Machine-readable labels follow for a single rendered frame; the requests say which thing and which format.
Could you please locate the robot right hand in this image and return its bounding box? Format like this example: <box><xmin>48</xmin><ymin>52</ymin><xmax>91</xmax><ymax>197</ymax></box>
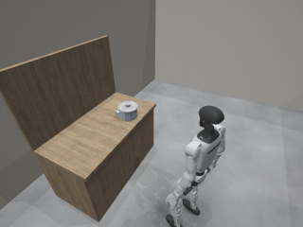
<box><xmin>209</xmin><ymin>163</ymin><xmax>217</xmax><ymax>173</ymax></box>

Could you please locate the robot left hand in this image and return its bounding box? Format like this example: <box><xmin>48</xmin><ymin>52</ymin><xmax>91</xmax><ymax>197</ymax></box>
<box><xmin>165</xmin><ymin>193</ymin><xmax>179</xmax><ymax>210</ymax></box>

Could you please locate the robot left upper arm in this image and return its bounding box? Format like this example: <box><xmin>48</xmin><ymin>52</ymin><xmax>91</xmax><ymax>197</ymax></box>
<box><xmin>183</xmin><ymin>140</ymin><xmax>202</xmax><ymax>183</ymax></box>

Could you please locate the robot left forearm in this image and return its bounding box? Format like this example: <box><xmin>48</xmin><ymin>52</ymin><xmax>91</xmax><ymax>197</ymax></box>
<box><xmin>172</xmin><ymin>173</ymin><xmax>191</xmax><ymax>200</ymax></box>

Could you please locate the robot right forearm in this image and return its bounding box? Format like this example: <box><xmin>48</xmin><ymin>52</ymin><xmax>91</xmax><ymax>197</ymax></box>
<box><xmin>212</xmin><ymin>152</ymin><xmax>223</xmax><ymax>164</ymax></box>

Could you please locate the robot left shin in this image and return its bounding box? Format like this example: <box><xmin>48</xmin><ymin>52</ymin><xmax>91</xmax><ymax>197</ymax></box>
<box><xmin>169</xmin><ymin>204</ymin><xmax>183</xmax><ymax>227</ymax></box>

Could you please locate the robot right shin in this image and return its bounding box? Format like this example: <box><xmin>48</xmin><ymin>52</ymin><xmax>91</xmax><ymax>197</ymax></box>
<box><xmin>187</xmin><ymin>184</ymin><xmax>199</xmax><ymax>209</ymax></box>

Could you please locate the robot right upper arm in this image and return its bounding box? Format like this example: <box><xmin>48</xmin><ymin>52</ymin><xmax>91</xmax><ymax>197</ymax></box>
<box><xmin>213</xmin><ymin>124</ymin><xmax>226</xmax><ymax>153</ymax></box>

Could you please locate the lid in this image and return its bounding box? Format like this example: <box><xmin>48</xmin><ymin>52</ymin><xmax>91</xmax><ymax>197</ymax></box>
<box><xmin>117</xmin><ymin>100</ymin><xmax>138</xmax><ymax>113</ymax></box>

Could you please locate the pot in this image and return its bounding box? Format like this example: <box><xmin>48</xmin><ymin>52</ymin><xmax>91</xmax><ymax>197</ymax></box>
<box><xmin>116</xmin><ymin>105</ymin><xmax>139</xmax><ymax>122</ymax></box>

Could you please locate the table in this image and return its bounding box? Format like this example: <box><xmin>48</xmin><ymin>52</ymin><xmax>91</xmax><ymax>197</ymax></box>
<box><xmin>0</xmin><ymin>35</ymin><xmax>156</xmax><ymax>222</ymax></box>

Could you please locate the robot shin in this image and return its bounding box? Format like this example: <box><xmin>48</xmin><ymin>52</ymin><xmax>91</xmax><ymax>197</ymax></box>
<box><xmin>169</xmin><ymin>204</ymin><xmax>183</xmax><ymax>227</ymax></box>
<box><xmin>187</xmin><ymin>184</ymin><xmax>199</xmax><ymax>209</ymax></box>

